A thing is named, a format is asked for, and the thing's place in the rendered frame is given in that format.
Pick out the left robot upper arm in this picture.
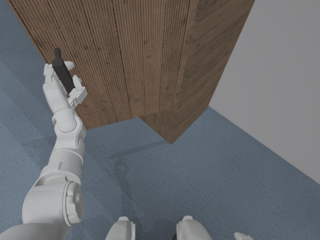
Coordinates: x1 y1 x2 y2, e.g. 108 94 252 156
0 180 85 240

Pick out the robot left hand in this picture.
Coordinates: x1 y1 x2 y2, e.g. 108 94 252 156
42 61 88 114

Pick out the robot right shin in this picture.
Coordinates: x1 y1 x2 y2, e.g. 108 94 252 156
181 215 193 222

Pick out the cupboard door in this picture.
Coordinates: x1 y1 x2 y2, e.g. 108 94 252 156
6 0 192 130

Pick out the robot left thigh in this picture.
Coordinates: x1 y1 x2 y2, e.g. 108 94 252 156
105 220 136 240

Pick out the left robot forearm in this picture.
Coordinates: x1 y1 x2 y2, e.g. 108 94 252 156
22 108 87 224

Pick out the handle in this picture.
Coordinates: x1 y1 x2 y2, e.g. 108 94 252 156
52 47 75 95

